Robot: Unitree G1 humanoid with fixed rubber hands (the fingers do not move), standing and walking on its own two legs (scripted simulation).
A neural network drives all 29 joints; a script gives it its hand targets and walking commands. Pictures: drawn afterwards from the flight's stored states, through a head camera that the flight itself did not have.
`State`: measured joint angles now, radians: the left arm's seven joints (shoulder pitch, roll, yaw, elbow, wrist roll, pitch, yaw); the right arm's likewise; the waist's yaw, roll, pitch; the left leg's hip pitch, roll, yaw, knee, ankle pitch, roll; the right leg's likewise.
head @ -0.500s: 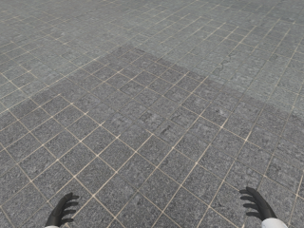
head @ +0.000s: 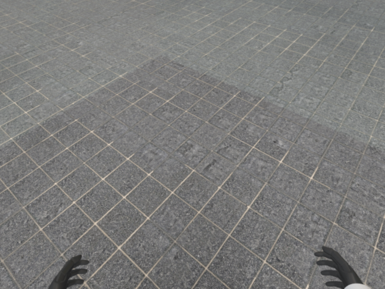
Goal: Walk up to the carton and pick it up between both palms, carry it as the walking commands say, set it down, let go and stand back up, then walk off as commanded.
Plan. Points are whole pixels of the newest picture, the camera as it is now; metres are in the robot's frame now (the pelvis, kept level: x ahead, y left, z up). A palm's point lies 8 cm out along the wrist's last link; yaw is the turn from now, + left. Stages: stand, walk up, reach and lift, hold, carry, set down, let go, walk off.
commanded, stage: stand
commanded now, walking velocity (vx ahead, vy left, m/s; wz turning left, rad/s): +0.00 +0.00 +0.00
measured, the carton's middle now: out of the picture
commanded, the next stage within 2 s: walk up in 0.80 s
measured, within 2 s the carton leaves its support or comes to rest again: neither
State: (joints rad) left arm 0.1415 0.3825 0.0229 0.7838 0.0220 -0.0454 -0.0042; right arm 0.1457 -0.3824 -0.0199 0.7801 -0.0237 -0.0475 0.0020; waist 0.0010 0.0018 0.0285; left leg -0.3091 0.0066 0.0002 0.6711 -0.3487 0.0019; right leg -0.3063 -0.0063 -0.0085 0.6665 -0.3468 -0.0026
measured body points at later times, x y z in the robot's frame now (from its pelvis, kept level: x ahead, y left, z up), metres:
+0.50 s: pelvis +0.00 +0.00 +0.02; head +0.00 +0.00 +0.47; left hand +0.13 +0.31 -0.09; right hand +0.13 -0.31 -0.09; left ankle +0.01 +0.12 -0.72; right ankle +0.01 -0.12 -0.72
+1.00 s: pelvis +0.00 +0.00 +0.02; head +0.00 +0.00 +0.47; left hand +0.11 +0.31 -0.09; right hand +0.11 -0.32 -0.09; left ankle +0.01 +0.12 -0.72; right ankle +0.00 -0.12 -0.72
